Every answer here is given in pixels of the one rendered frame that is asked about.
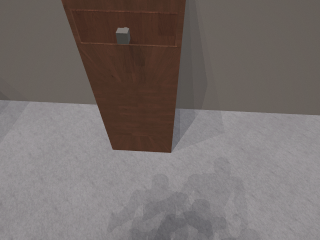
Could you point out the handle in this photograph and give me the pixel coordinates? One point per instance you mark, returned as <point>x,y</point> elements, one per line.
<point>123,36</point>

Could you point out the drawer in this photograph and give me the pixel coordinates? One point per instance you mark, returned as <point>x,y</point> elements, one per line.
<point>145,27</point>

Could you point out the cabinet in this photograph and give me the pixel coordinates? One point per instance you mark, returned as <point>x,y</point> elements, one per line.
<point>134,85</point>

